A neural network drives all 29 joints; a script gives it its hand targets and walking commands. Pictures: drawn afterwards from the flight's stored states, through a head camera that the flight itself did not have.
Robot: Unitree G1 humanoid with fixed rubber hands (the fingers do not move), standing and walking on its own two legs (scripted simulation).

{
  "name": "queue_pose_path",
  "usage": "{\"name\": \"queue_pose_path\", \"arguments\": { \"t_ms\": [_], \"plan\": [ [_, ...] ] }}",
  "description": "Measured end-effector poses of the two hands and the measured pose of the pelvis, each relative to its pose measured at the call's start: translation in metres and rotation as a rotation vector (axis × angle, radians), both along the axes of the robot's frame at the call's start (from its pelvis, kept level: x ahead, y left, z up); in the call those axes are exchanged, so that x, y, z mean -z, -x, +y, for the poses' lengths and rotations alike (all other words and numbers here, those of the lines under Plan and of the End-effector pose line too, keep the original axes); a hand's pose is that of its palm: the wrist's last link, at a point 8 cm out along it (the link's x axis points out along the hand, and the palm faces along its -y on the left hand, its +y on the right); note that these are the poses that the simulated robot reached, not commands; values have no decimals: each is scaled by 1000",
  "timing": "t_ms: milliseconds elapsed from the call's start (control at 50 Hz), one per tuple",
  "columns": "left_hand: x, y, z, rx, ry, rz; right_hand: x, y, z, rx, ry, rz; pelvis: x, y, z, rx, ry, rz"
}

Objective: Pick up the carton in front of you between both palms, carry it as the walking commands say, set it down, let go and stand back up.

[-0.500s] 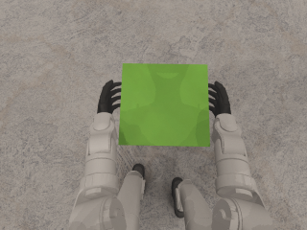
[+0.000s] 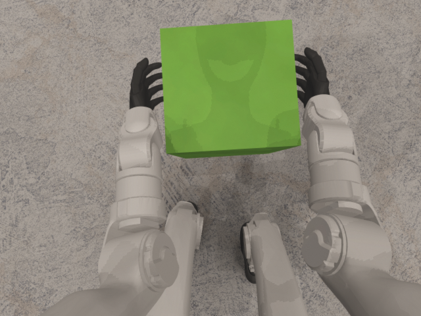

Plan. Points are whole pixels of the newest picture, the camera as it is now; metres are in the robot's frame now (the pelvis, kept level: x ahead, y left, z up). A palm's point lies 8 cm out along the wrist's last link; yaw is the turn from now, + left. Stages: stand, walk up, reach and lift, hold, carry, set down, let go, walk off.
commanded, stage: set down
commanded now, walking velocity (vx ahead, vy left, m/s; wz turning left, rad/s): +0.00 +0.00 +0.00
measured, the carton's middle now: (226, 105) +0.48 +0.02 -0.17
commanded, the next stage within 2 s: none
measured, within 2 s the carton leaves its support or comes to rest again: rests again in 1.50 s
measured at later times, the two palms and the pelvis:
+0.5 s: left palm (159, 115) +0.47 +0.18 -0.24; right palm (284, 100) +0.53 -0.12 -0.24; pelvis -0.02 -0.01 -0.12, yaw -1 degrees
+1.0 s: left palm (163, 115) +0.50 +0.19 -0.35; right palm (268, 103) +0.56 -0.10 -0.37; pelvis -0.02 -0.01 -0.19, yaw +0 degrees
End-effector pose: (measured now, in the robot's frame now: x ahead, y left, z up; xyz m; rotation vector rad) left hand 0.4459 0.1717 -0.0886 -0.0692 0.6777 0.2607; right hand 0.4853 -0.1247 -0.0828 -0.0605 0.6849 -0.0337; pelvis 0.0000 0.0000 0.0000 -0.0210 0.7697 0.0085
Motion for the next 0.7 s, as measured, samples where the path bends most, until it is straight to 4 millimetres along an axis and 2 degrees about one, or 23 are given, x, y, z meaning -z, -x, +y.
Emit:
{"name": "queue_pose_path", "arguments": {
  "t_ms": [260,700],
  "plan": [
    [84,-16,0,-27,-7,5,87,-23,1,-32,-1,4,68,12,-5,16,-7,66],
    [220,-35,10,-71,-24,41,225,-60,14,-117,25,35,157,26,-12,41,-29,44]
  ]
}}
